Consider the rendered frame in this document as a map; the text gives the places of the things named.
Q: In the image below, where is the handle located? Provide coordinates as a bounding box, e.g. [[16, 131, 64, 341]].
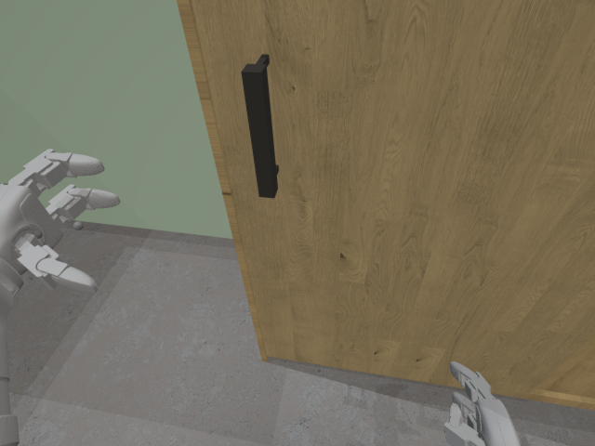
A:
[[241, 54, 279, 198]]

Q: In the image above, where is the robot left forearm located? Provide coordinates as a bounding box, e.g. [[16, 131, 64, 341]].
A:
[[0, 257, 24, 446]]

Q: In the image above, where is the robot right hand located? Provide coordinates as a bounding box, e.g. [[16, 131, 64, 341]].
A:
[[444, 361, 521, 446]]

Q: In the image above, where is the wardrobe door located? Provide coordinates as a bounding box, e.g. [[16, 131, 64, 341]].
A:
[[536, 335, 595, 398], [192, 0, 595, 398]]

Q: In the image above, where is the robot left hand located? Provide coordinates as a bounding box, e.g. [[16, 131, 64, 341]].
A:
[[0, 149, 120, 294]]

